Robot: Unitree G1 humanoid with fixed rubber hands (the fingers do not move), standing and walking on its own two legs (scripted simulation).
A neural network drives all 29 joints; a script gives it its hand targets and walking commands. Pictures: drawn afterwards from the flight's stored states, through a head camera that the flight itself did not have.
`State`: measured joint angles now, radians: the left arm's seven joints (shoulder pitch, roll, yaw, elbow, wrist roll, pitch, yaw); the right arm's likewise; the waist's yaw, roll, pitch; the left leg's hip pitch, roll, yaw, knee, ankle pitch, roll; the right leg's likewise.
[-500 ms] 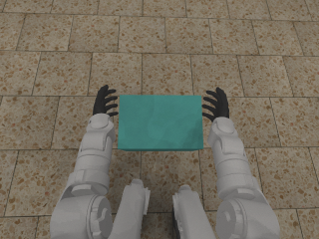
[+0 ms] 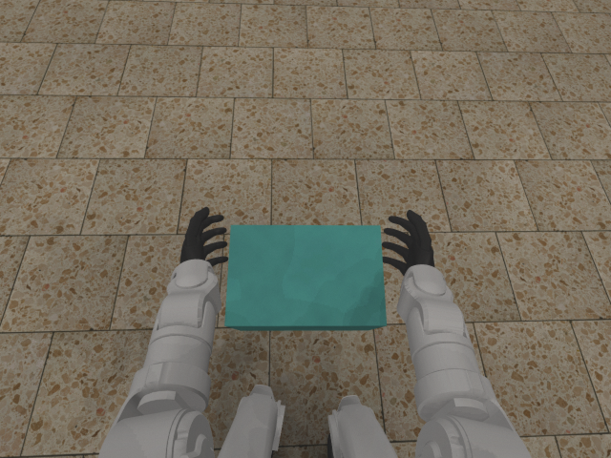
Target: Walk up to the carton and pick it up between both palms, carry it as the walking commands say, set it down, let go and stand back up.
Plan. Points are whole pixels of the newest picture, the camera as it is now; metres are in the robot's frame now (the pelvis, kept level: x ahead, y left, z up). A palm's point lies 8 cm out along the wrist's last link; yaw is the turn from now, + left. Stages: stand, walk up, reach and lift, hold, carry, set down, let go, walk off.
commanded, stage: reach and lift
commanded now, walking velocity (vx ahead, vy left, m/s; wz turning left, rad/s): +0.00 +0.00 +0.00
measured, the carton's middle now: (305, 282) +0.40 +0.02 -0.14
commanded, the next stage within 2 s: none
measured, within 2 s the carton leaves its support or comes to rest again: neither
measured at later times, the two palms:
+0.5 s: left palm (182, 254) +0.37 +0.17 +0.03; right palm (447, 257) +0.38 -0.14 +0.04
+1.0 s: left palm (166, 231) +0.36 +0.16 +0.11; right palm (487, 240) +0.36 -0.15 +0.12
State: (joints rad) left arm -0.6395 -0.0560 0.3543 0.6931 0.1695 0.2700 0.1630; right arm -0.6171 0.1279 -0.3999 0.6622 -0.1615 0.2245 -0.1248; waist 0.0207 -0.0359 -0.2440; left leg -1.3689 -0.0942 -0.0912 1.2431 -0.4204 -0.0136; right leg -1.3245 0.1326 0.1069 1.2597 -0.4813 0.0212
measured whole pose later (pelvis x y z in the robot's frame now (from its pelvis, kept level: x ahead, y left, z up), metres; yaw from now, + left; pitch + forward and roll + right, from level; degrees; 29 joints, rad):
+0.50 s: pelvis +0.02 +0.00 +0.07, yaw +1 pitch +23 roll +0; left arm -0.49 -0.11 0.38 0.59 0.24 0.32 0.07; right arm -0.49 0.17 -0.41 0.59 -0.24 0.27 -0.07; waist 0.01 -0.03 -0.18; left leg -0.97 -0.09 -0.11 0.89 -0.31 -0.01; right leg -0.93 0.10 0.13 0.91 -0.37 0.01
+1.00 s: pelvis +0.04 +0.00 +0.12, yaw +1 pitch +11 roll +0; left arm -0.38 -0.14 0.35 0.51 0.28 0.44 0.02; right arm -0.36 0.18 -0.37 0.49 -0.28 0.40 -0.04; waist 0.01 -0.02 -0.14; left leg -0.53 -0.07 -0.12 0.57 -0.22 0.00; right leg -0.50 0.08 0.13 0.60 -0.28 -0.01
